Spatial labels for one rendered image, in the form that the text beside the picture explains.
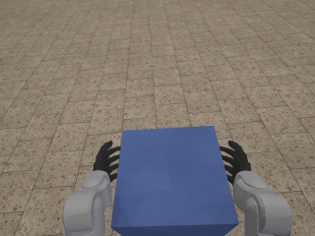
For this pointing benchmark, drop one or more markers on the robot right forearm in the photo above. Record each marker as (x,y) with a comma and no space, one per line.
(265,213)

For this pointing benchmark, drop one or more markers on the carton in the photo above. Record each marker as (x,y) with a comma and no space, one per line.
(172,182)

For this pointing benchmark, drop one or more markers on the right robot hand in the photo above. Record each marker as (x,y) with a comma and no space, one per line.
(239,161)

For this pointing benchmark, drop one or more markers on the left robot hand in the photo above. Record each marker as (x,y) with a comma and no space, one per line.
(103,160)

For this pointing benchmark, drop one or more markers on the robot left forearm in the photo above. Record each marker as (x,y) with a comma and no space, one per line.
(83,211)

